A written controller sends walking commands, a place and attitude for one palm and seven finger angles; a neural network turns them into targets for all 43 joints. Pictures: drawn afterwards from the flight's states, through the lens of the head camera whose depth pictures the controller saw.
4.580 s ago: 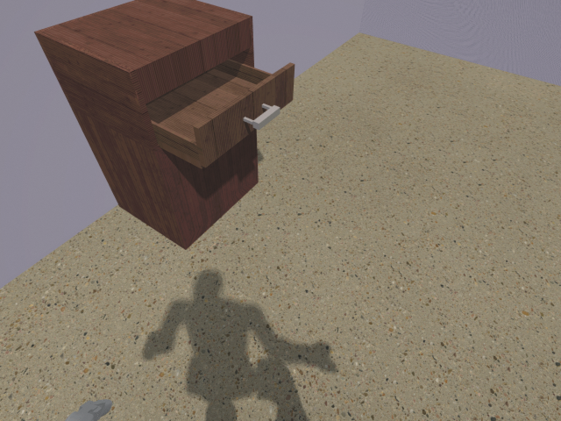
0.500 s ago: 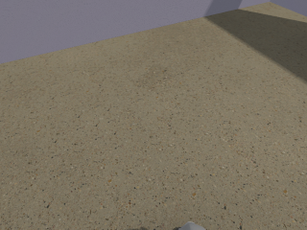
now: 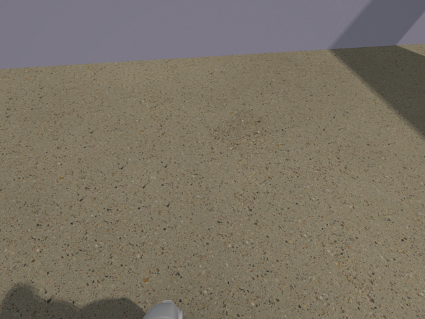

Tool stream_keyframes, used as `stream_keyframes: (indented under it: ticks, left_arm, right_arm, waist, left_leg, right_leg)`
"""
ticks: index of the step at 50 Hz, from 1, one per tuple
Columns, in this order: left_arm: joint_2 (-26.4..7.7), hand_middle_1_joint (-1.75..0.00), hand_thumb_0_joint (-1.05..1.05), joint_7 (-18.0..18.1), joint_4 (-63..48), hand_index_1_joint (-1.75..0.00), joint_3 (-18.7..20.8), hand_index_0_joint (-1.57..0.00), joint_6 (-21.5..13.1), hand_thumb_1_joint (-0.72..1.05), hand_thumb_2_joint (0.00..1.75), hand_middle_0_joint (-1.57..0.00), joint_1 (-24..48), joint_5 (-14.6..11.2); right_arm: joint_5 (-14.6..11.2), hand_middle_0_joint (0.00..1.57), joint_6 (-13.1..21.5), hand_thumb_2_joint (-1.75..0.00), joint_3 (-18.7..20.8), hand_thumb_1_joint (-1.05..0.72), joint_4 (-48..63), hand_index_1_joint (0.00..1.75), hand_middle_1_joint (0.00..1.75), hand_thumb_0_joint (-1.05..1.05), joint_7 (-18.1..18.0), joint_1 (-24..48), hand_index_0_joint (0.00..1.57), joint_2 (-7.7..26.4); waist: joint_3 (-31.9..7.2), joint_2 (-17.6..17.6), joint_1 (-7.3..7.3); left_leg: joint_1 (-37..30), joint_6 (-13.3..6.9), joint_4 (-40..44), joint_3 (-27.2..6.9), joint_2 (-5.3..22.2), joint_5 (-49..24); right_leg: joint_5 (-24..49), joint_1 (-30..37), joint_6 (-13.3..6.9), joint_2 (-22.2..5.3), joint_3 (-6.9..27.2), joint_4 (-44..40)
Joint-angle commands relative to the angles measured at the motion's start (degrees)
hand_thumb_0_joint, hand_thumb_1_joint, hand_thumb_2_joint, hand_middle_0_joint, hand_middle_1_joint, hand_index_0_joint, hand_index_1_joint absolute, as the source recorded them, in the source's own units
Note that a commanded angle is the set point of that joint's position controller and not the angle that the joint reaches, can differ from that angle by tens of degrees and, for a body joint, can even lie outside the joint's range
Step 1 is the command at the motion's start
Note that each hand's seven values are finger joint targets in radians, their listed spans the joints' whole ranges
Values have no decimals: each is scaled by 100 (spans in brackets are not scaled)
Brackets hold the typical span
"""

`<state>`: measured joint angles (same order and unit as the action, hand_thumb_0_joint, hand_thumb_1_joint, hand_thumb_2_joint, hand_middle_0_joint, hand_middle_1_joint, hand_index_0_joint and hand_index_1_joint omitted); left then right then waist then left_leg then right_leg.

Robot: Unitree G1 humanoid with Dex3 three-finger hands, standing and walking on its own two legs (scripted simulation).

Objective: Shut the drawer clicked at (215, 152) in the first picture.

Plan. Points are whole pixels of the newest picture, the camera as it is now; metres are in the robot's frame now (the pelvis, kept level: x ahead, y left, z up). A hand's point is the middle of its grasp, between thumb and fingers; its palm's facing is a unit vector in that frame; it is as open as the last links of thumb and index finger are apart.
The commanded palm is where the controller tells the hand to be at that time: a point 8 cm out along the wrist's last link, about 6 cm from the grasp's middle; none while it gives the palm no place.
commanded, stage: turn to face it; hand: left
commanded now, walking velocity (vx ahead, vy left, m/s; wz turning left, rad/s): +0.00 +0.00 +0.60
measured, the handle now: out of the picture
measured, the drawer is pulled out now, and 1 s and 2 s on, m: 0.20 0.20 0.20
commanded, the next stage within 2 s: none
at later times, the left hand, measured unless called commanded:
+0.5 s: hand (108, 305) +0.16 +0.23 -0.14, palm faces +0.26 -0.93 -0.25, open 7.4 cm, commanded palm none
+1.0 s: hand out of the picture -0.04 +0.15 -0.16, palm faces +0.57 -0.77 -0.28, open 7.4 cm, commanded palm none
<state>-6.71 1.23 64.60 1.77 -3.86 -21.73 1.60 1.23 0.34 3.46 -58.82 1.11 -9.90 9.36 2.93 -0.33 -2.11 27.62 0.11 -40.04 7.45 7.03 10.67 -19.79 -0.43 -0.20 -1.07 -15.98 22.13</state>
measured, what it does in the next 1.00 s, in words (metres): steps on the spot, turning left: left foot, then right foot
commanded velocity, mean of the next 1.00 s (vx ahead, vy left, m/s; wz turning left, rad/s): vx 0.00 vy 0.00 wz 0.60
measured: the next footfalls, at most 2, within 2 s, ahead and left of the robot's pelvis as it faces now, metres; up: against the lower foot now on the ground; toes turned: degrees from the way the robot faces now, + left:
left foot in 0.04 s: +0.15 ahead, +0.11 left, +0.00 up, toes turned +11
right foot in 0.58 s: +0.14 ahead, -0.13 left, +0.00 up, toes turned +15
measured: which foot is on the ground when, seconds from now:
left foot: up 0.00-0.02, down 0.04-0.58, up 0.60-1.00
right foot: down 0.00-0.04, up 0.06-0.56, down 0.58-1.00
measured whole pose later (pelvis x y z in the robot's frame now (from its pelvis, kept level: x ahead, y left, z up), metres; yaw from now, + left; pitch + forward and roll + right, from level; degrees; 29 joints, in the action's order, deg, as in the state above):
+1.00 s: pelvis +0.06 -0.04 +0.00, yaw +34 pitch +0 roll +2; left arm -12.2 1.2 52.3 2.7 1.4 -15.6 1.6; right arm 0.7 -4.9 4.7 -53.2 1.3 -6.3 15.0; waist 6.7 -0.9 -2.0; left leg 20.3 3.7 -46.1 4.0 2.6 24.7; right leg -18.5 -12.6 0.1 -9.5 -16.3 32.3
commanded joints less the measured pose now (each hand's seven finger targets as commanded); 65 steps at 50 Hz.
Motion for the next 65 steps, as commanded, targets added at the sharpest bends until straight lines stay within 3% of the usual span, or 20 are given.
stream_keyframes:
  ticks: [1,3,4,6,9,14,22,26,28,29,30,33,35,46,51,52,53,54,58,65]
  left_arm:
    - [-999,-30,0,68,-283,-30,256,-20,-6,90,90,-20,-152,-44]
    - [-685,-30,0,19,-666,-30,209,-20,58,90,90,-20,-214,-176]
    - [-855,-30,0,64,-776,-30,250,-20,123,90,90,-20,55,-128]
    - [-689,-30,0,22,-837,-30,302,-20,187,90,90,-20,538,-90]
    - [-602,-30,0,-12,-817,-30,346,-20,374,90,90,-20,296,-65]
    - [-758,-30,0,3,-1104,-30,420,-20,549,90,90,-20,539,-34]
    - [-896,-30,0,21,-1732,-30,386,-20,531,90,90,-20,1371,-72]
    - [-975,-30,0,49,-1761,-30,378,-20,472,90,90,-20,984,-129]
    - [-1337,-30,0,104,-1699,-30,457,-20,406,90,90,-20,492,-97]
    - [-1962,-30,0,138,-1769,-30,561,-20,366,90,90,-20,506,16]
    - [-1977,-30,0,147,-1902,-30,494,-20,396,90,90,-20,784,-29]
    - [-1389,-30,0,120,-2054,-30,341,-20,352,90,90,-20,1646,-55]
    - [-1278,-30,0,98,-1983,-30,300,-20,309,90,90,-20,1420,-56]
    - [-1693,-30,0,68,-1526,-30,405,-20,384,90,90,-20,328,18]
    - [-1802,-30,0,25,-1496,-30,476,-20,447,90,90,-20,506,-28]
    - [-1705,-30,0,6,-1558,-30,466,-20,461,90,90,-20,531,-79]
    - [-1347,-30,0,-49,-1833,-30,386,-20,465,90,90,-20,713,-125]
    - [-1276,-30,0,-15,-1988,-30,303,-20,533,90,90,-20,1093,-72]
    - [-1405,-30,0,-32,-1734,-30,380,-20,593,90,90,-20,1146,-72]
    - [-1313,-30,0,-32,-1800,-30,359,-20,620,90,90,-20,1224,-78]
  right_arm:
    - [35,20,158,-90,114,-90,139,30,30,0,-19,-1090,20,608]
    - [-21,20,170,-90,257,-90,43,30,30,0,-155,-1854,20,1579]
    - [-79,20,124,-90,213,-90,56,30,30,0,-181,-1618,20,1463]
    - [-49,20,163,-90,166,-90,320,30,30,0,-241,-862,20,1101]
    - [-37,20,160,-90,105,-90,502,30,30,0,-233,-265,20,924]
    - [-5,20,52,-90,212,-90,666,30,30,0,-186,-141,20,1040]
    - [40,20,-88,-90,354,-90,780,30,30,0,-155,-383,20,1286]
    - [20,20,-147,-90,415,-90,925,30,30,0,-132,-166,20,1366]
    - [-64,20,-178,-90,389,-90,1065,30,30,0,-92,-73,20,1066]
    - [-98,20,-176,-90,331,-90,1215,30,30,0,-82,-89,20,633]
    - [-10,20,-184,-90,401,-90,1243,30,30,0,-83,37,20,987]
    - [24,20,-368,-90,409,-90,913,30,30,0,11,-230,20,904]
    - [17,20,-370,-90,359,-90,889,30,30,0,44,-335,20,837]
    - [-59,20,-327,-90,156,-90,1156,30,30,0,54,730,20,777]
    - [-60,20,-208,-90,161,-90,1110,30,30,0,27,259,20,974]
    - [-34,20,-145,-90,248,-90,1006,30,30,0,13,-145,20,1302]
    - [-14,20,-93,-90,429,-90,963,30,30,0,-34,-511,20,2001]
    - [-82,20,-151,-90,464,-90,806,30,30,0,-72,-836,20,2214]
    - [-31,20,-123,-90,260,-90,1032,30,30,0,-201,151,20,1608]
    - [-19,20,-114,-90,278,-90,1093,30,30,0,-154,54,20,1589]
  waist:
    - [-473,143,635]
    - [-1422,2103,758]
    - [-1422,1147,668]
    - [-763,631,470]
    - [-545,607,161]
    - [-514,589,166]
    - [-564,900,405]
    - [-755,891,224]
    - [-917,28,-36]
    - [-675,-1854,-61]
    - [-501,-1431,-9]
    - [58,-710,484]
    - [18,-850,433]
    - [-411,-1296,-147]
    - [-788,-1040,129]
    - [-1091,-275,401]
    - [-1224,1574,664]
    - [-1220,1555,769]
    - [-392,1254,369]
    - [-320,787,327]
  left_leg:
    - [-1815,-216,992,-47,-275,-1205]
    - [-3518,-1478,1488,-2857,1958,-5308]
    - [-3193,-1612,1616,-2585,1921,-4392]
    - [-2270,-1226,1836,-2293,1448,-3331]
    - [-1285,-842,2176,-1531,811,-2220]
    - [-1123,-924,2540,-1926,654,-399]
    - [-1500,-1076,2203,-2769,562,-797]
    - [-1193,-893,1798,-2884,307,-1324]
    - [-13,-341,939,-2448,-282,-139]
    - [1170,239,-578,-1081,-1219,1737]
    - [955,216,-1761,-1122,-973,2224]
    - [677,323,-3103,-1028,-629,1155]
    - [788,419,-3176,-846,-591,878]
    - [33,413,-815,-245,-529,1514]
    - [-1452,200,1198,-50,-610,472]
    - [-2555,33,1795,-465,-278,-597]
    - [-3671,-724,1831,-2555,1319,-2983]
    - [-3522,-1300,1692,-2793,1839,-4581]
    - [-2314,-962,1737,-1765,845,-3622]
    - [-1990,-949,2028,-2139,516,-2129]
  right_leg:
    - [3817,-557,-122,-1432,249,1837]
    - [-1880,-2736,402,-140,596,4892]
    - [-1698,-2845,284,-305,1232,5295]
    - [-867,-3239,399,-601,1423,5352]
    - [-186,-2646,482,-598,1462,4751]
    - [56,-2745,564,-533,1494,4075]
    - [-492,-2503,518,-203,1568,2572]
    - [-117,-1467,404,39,1498,1230]
    - [440,59,160,-682,2036,-502]
    - [567,327,-466,-2422,3734,-1038]
    - [1204,-657,-813,-2882,3609,-897]
    - [1417,-1439,-590,-1884,2183,-647]
    - [2062,-1093,-488,-1676,1631,-433]
    - [3680,-7,-638,-2025,1148,173]
    - [3231,-485,-257,-1984,660,1081]
    - [2635,-1222,31,-1785,459,2065]
    - [-796,-3115,529,-914,364,3371]
    - [-1931,-3551,574,-707,996,4083]
    - [-682,-3353,600,-736,1500,4589]
    - [-276,-2944,676,-461,1524,3725]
